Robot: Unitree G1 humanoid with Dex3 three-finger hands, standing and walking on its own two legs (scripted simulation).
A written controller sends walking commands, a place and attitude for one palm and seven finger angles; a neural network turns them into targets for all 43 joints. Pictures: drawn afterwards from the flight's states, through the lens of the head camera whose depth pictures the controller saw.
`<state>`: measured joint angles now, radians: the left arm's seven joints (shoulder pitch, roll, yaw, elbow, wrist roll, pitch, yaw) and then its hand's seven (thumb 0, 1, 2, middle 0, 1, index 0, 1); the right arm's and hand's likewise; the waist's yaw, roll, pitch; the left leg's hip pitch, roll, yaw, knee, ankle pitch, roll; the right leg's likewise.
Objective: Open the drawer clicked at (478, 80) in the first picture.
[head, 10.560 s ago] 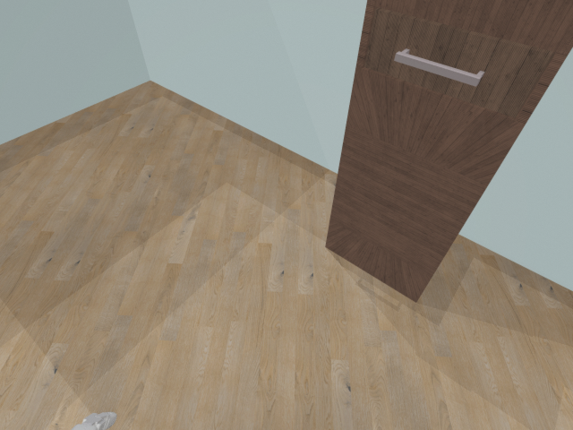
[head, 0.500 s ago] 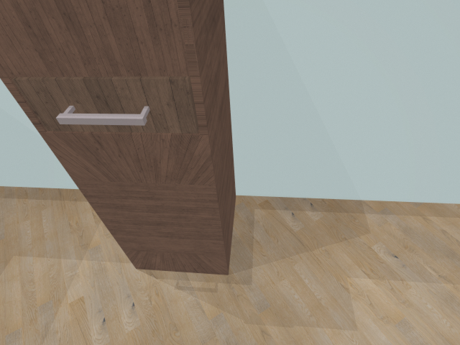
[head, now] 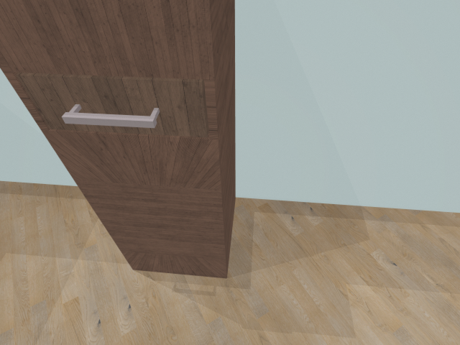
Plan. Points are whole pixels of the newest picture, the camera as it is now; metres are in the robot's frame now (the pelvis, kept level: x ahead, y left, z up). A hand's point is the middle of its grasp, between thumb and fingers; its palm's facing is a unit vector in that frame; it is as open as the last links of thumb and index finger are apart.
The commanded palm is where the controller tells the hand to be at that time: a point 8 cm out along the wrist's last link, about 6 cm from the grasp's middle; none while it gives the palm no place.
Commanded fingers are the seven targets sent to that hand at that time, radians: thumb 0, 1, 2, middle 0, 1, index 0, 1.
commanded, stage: come to a stop and stand still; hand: left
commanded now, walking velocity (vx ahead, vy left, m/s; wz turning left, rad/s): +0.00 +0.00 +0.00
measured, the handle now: (112, 115) +0.52 +0.29 +0.13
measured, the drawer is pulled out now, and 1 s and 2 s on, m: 0.00 0.00 0.00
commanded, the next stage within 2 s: look again from close up in 0.36 s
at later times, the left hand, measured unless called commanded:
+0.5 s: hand out of the picture -0.01 +0.18 -0.17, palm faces +0.03 -0.98 -0.19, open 7.4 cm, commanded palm none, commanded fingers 0.00 0.90 0.90 -0.20 -0.30 -0.20 -0.30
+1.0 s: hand out of the picture -0.01 +0.17 -0.17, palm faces +0.04 -0.98 -0.17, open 7.4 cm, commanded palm none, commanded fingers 0.00 0.90 0.90 -0.20 -0.30 -0.20 -0.30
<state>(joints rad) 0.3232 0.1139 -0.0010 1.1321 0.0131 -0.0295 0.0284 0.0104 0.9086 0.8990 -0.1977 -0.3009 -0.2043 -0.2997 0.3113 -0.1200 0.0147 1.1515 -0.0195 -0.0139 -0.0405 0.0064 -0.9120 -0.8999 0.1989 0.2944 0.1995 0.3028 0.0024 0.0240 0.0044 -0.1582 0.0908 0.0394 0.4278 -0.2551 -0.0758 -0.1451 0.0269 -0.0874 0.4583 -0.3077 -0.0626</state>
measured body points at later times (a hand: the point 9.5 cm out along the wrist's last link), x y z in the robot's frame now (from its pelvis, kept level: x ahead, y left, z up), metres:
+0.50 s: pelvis +0.01 +0.02 +0.00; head +0.02 +0.00 +0.45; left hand -0.01 +0.23 -0.16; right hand -0.01 -0.19 -0.17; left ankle -0.02 +0.17 -0.74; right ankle -0.04 -0.07 -0.74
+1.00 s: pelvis +0.00 +0.01 +0.00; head +0.01 +0.00 +0.45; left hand -0.01 +0.22 -0.16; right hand -0.01 -0.20 -0.17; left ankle -0.02 +0.17 -0.74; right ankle -0.04 -0.07 -0.74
